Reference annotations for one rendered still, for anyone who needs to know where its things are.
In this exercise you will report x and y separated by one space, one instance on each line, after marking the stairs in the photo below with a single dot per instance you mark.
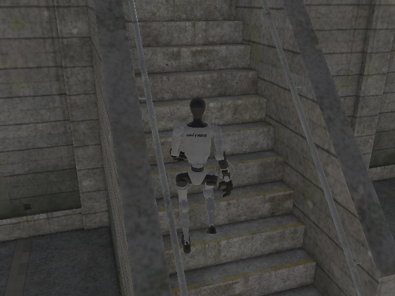
194 48

